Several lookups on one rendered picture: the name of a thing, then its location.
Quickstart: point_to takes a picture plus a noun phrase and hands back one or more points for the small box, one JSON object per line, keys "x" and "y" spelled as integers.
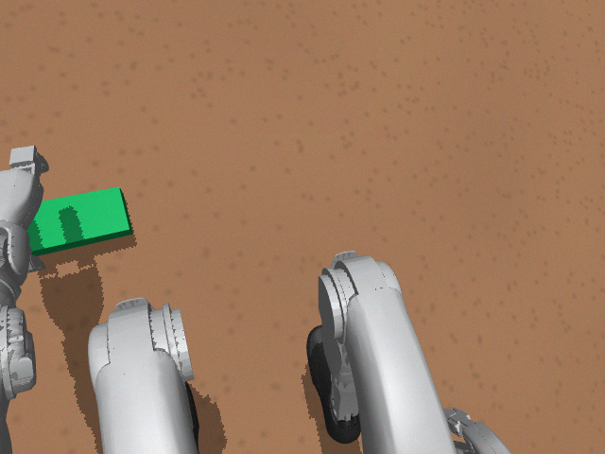
{"x": 78, "y": 220}

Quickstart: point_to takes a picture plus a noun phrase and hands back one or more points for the right robot hand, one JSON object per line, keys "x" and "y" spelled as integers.
{"x": 478, "y": 437}

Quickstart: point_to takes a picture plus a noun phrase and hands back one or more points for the right robot foot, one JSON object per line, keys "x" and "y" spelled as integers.
{"x": 341, "y": 431}

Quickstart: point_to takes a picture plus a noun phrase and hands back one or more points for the left robot hand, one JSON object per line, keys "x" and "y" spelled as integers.
{"x": 21, "y": 192}

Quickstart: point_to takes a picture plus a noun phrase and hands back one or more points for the left robot arm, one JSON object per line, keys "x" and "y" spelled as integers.
{"x": 17, "y": 353}

